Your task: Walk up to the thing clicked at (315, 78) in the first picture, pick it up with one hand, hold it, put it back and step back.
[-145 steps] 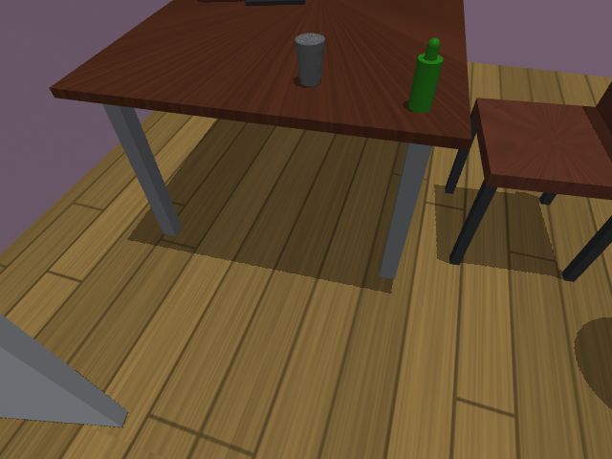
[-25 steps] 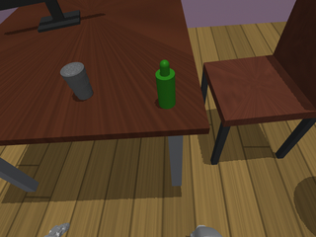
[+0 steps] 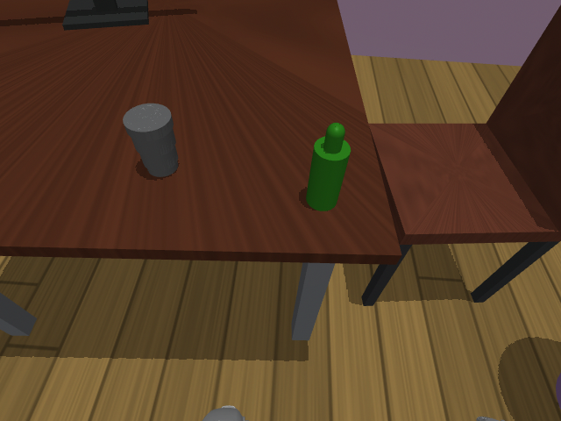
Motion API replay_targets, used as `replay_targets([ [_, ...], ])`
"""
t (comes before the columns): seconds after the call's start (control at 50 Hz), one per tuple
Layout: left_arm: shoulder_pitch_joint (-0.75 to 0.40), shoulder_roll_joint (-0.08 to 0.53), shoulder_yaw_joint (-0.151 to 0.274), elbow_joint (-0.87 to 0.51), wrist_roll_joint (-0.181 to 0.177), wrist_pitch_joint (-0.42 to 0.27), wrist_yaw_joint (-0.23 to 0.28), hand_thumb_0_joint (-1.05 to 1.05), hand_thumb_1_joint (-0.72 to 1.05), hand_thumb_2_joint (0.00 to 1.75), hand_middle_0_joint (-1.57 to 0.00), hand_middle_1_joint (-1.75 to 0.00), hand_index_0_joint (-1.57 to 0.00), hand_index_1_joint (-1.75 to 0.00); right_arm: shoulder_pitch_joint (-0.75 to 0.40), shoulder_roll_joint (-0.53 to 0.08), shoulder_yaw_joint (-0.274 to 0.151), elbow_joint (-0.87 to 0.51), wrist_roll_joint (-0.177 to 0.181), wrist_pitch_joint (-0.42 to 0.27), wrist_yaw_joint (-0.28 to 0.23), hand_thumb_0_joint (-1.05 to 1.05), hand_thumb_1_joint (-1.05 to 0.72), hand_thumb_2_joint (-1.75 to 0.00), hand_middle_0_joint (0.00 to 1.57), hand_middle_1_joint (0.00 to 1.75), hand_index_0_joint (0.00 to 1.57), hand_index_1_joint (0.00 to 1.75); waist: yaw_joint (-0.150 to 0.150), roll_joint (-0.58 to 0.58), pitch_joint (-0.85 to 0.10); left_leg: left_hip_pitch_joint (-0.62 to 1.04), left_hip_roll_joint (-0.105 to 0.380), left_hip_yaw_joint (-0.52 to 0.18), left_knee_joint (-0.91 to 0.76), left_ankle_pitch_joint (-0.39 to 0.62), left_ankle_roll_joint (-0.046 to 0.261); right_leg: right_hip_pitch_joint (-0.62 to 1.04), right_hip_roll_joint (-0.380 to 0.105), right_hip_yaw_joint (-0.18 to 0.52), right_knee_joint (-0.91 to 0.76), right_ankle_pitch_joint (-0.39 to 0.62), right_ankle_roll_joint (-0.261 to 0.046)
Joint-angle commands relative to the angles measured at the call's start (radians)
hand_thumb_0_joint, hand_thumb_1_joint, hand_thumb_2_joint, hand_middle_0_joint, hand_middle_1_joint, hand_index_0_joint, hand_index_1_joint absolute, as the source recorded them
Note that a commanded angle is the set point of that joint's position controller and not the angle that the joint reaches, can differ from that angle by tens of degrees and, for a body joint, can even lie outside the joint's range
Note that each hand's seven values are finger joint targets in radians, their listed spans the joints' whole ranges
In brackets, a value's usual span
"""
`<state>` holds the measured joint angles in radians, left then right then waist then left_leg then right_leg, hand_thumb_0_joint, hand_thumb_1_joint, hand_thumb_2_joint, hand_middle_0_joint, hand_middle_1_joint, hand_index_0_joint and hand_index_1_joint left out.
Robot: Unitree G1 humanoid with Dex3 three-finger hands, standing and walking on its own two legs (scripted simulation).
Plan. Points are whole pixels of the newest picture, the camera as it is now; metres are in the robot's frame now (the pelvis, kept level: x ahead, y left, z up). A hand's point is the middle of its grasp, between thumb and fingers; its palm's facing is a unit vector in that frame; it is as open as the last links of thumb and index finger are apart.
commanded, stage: walk up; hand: left
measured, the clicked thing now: (155, 143) +0.56 +0.26 +0.04
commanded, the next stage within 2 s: stand in 1.10 s
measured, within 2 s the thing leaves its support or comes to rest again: neither
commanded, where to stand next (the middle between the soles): +0.06 -0.02 m, yaw +2 degrees
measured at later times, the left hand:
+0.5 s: hand out of the picture +0.08 +0.25 -0.12, palm faces +0.00 -0.93 -0.36, open 7.4 cm
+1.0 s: hand out of the picture +0.11 +0.24 -0.13, palm faces -0.01 -0.95 -0.33, open 7.4 cm
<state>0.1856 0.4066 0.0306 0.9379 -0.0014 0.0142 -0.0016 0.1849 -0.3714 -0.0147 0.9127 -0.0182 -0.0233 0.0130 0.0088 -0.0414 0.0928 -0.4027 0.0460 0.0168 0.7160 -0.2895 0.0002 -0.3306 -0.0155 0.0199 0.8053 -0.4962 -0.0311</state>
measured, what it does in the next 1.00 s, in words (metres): stands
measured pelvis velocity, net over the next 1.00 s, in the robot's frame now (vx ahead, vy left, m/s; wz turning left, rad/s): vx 0.02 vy -0.01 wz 0.01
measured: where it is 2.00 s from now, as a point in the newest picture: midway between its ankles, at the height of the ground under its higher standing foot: outside the picture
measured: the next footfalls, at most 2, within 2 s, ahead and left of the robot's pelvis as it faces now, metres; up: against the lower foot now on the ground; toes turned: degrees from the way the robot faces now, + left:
none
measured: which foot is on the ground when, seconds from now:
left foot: down 0.00-1.00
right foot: down 0.00-1.00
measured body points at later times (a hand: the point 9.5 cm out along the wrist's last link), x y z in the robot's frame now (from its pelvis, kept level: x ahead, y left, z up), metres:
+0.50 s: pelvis +0.01 -0.01 +0.02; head +0.01 -0.02 +0.47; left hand +0.08 +0.29 -0.10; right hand +0.10 -0.31 -0.11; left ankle +0.06 +0.12 -0.72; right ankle -0.01 -0.15 -0.72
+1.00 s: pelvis +0.02 -0.01 +0.03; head +0.03 +0.00 +0.48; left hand +0.11 +0.29 -0.10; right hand +0.10 -0.31 -0.10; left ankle +0.06 +0.12 -0.72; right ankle -0.01 -0.15 -0.72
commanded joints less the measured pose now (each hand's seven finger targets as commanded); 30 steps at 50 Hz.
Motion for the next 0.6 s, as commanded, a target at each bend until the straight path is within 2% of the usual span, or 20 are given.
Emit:
replay_targets([
  [0.0, 0.084, 0.148, 0.048, 0.012, 0.003, -0.035, 0.014, 0.0, 0.9, 0.9, -0.2, -0.3, -0.2, -0.3, -0.059, -0.253, -0.058, -0.056, 0.006, -0.014, -0.023, 0.0, -0.9, -0.9, 0.2, 0.3, 0.2, 0.3, 0.033, 0.236, -0.166, 0.135, 0.148, -0.193, -0.173, 0.248, 0.125, 0.125, 0.004, -0.032, -0.316, 0.171, 0.007],
  [0.02, 0.082, 0.161, 0.049, 0.024, 0.011, -0.043, 0.021, 0.0, 0.9, 0.9, -0.2, -0.3, -0.2, -0.3, -0.065, -0.232, -0.05, -0.051, 0.013, -0.01, -0.023, 0.0, -0.9, -0.9, 0.2, 0.3, 0.2, 0.3, 0.04, 0.21, -0.179, 0.105, 0.149, -0.181, -0.142, 0.294, 0.103, 0.188, -0.024, 0.012, -0.353, 0.235, 0.0],
  [0.04, 0.052, 0.198, 0.051, 0.019, 0.022, -0.051, 0.024, 0.0, 0.9, 0.9, -0.2, -0.3, -0.2, -0.3, -0.058, -0.207, -0.041, -0.05, 0.023, -0.012, -0.023, 0.0, -0.9, -0.9, 0.2, 0.3, 0.2, 0.3, 0.022, 0.13, -0.197, 0.093, 0.115, -0.147, -0.1, 0.31, 0.072, 0.21, -0.084, 0.111, -0.369, 0.322, -0.022],
  [0.06, -0.038, 0.24, 0.053, 0.006, 0.019, -0.051, 0.02, 0.0, 0.9, 0.9, -0.2, -0.3, -0.2, -0.3, -0.049, -0.194, -0.039, -0.031, 0.028, -0.012, -0.023, 0.0, -0.9, -0.9, 0.2, 0.3, 0.2, 0.3, -0.019, 0.052, -0.162, 0.135, 0.047, -0.104, -0.135, 0.177, 0.041, 0.087, -0.131, 0.173, -0.34, 0.301, -0.053],
  [0.08, -0.096, 0.236, 0.047, -0.006, 0.016, -0.047, 0.013, 0.0, 0.9, 0.9, -0.2, -0.3, -0.2, -0.3, -0.021, -0.204, -0.046, 0.001, 0.024, -0.011, -0.025, 0.0, -0.9, -0.9, 0.2, 0.3, 0.2, 0.3, -0.045, 0.034, -0.144, 0.236, 0.048, -0.101, -0.184, 0.077, 0.038, -0.019, -0.146, 0.169, -0.33, 0.233, -0.053],
  [0.1, -0.103, 0.2, 0.034, -0.004, 0.007, -0.042, 0.008, 0.0, 0.9, 0.9, -0.2, -0.3, -0.2, -0.3, -0.028, -0.221, -0.05, 0.015, 0.018, -0.016, -0.025, 0.0, -0.9, -0.9, 0.2, 0.3, 0.2, 0.3, -0.046, 0.053, -0.131, 0.274, 0.074, -0.151, -0.245, 0.038, 0.048, -0.051, -0.115, 0.121, -0.324, 0.202, -0.026],
  [0.12, -0.087, 0.175, 0.026, 0.014, 0.002, -0.042, 0.006, 0.0, 0.9, 0.9, -0.2, -0.3, -0.2, -0.3, -0.094, -0.249, -0.054, 0.01, 0.015, -0.019, -0.021, 0.0, -0.9, -0.9, 0.2, 0.3, 0.2, 0.3, -0.02, 0.102, -0.11, 0.213, 0.103, -0.183, -0.265, 0.032, 0.063, 0.004, -0.062, 0.046, -0.309, 0.197, -0.007],
  [0.14, -0.057, 0.173, 0.023, 0.036, 0.004, -0.043, 0.005, 0.0, 0.9, 0.9, -0.2, -0.3, -0.2, -0.3, -0.125, -0.248, -0.05, 0.009, 0.015, -0.018, -0.017, 0.0, -0.9, -0.9, 0.2, 0.3, 0.2, 0.3, -0.001, 0.089, -0.107, 0.172, 0.121, -0.197, -0.277, 0.015, 0.077, 0.049, -0.055, 0.038, -0.323, 0.191, -0.008],
  [0.16, -0.04, 0.173, 0.022, 0.051, 0.006, -0.048, 0.004, 0.0, 0.9, 0.9, -0.2, -0.3, -0.2, -0.3, -0.14, -0.238, -0.042, 0.012, 0.016, -0.018, -0.014, 0.0, -0.9, -0.9, 0.2, 0.3, 0.2, 0.3, 0.007, 0.068, -0.113, 0.164, 0.119, -0.183, -0.278, 0.01, 0.081, 0.077, -0.064, 0.053, -0.349, 0.19, -0.016],
  [0.2, -0.063, 0.183, 0.025, 0.067, 0.01, -0.056, 0.003, 0.0, 0.9, 0.9, -0.2, -0.3, -0.2, -0.3, -0.135, -0.213, -0.031, 0.029, 0.019, -0.018, -0.011, 0.0, -0.9, -0.9, 0.2, 0.3, 0.2, 0.3, -0.006, 0.02, -0.097, 0.167, 0.081, -0.134, -0.266, 0.041, 0.059, 0.079, -0.093, 0.096, -0.402, 0.213, -0.025],
  [0.26, -0.109, 0.189, 0.022, 0.075, 0.01, -0.057, 0.004, 0.0, 0.9, 0.9, -0.2, -0.3, -0.2, -0.3, -0.134, -0.214, -0.034, 0.068, 0.019, -0.017, -0.009, 0.0, -0.9, -0.9, 0.2, 0.3, 0.2, 0.3, -0.025, 0.005, -0.074, 0.22, 0.057, -0.103, -0.27, 0.091, 0.038, 0.042, -0.113, 0.105, -0.446, 0.234, -0.021],
  [0.34, -0.128, 0.178, 0.02, 0.093, 0.008, -0.054, 0.003, 0.0, 0.9, 0.9, -0.2, -0.3, -0.2, -0.3, -0.147, -0.207, -0.029, 0.1, 0.016, -0.014, -0.006, 0.0, -0.9, -0.9, 0.2, 0.3, 0.2, 0.3, -0.018, -0.005, -0.07, 0.226, 0.068, -0.113, -0.319, 0.082, 0.033, 0.076, -0.106, 0.086, -0.488, 0.212, -0.009],
  [0.44, -0.136, 0.17, 0.022, 0.116, 0.005, -0.05, 0.004, 0.0, 0.9, 0.9, -0.2, -0.3, -0.2, -0.3, -0.153, -0.197, -0.024, 0.136, 0.014, -0.018, -0.009, 0.0, -0.9, -0.9, 0.2, 0.3, 0.2, 0.3, -0.005, 0.008, -0.104, 0.242, 0.07, -0.107, -0.346, 0.192, 0.021, 0.154, -0.104, 0.063, -0.499, 0.295, 0.001],
  [0.5, -0.142, 0.169, 0.024, 0.123, 0.006, -0.047, 0.005, 0.0, 0.9, 0.9, -0.2, -0.3, -0.2, -0.3, -0.155, -0.199, -0.024, 0.152, 0.014, -0.019, -0.013, 0.0, -0.9, -0.9, 0.2, 0.3, 0.2, 0.3, -0.005, 0.015, -0.14, 0.266, 0.077, -0.096, -0.342, 0.277, 0.025, 0.201, -0.111, 0.051, -0.498, 0.374, 0.004],
  [0.58, -0.159, 0.164, 0.024, 0.131, 0.004, -0.041, 0.006, 0.0, 0.9, 0.9, -0.2, -0.3, -0.2, -0.3, -0.152, -0.194, -0.024, 0.165, 0.012, -0.018, -0.016, 0.0, -0.9, -0.9, 0.2, 0.3, 0.2, 0.3, -0.005, 0.036, -0.137, 0.272, 0.079, -0.09, -0.359, 0.306, 0.02, 0.218, -0.111, 0.04, -0.505, 0.4, 0.01],
])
